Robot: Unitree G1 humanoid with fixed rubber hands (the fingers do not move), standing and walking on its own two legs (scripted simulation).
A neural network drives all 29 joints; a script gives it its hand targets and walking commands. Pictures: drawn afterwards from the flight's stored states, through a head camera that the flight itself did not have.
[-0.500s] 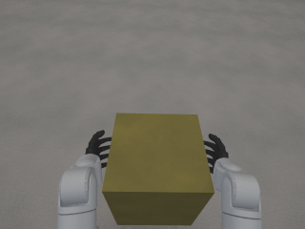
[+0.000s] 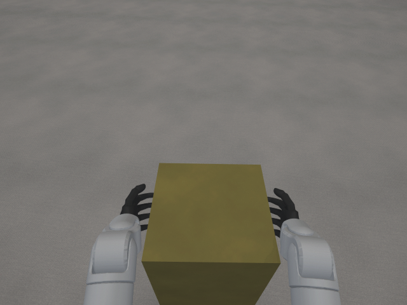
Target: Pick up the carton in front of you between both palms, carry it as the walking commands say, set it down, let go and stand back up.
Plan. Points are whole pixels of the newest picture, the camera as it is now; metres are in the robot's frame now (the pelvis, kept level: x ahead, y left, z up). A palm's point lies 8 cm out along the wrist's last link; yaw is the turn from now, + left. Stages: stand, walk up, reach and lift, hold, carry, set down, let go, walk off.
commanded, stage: carry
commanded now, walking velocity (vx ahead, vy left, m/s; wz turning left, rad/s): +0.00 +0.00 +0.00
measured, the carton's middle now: (208, 237) +0.28 +0.00 -0.03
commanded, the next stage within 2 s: hold in 0.96 s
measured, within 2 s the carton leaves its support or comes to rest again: neither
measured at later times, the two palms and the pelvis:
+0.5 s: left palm (129, 229) +0.25 +0.15 +0.05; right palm (290, 233) +0.25 -0.15 +0.05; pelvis -0.04 +0.00 +0.00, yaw +0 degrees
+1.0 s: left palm (128, 237) +0.24 +0.15 +0.05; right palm (292, 242) +0.23 -0.15 +0.05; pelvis -0.05 +0.00 +0.01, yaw +0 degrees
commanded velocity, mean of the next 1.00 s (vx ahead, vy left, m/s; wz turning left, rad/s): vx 0.00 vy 0.00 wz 0.00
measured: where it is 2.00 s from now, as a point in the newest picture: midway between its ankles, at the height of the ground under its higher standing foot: outside the picture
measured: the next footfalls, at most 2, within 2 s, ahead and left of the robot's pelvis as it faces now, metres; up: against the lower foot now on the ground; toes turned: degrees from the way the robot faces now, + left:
none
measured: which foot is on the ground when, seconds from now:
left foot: down 0.00-1.00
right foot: down 0.00-1.00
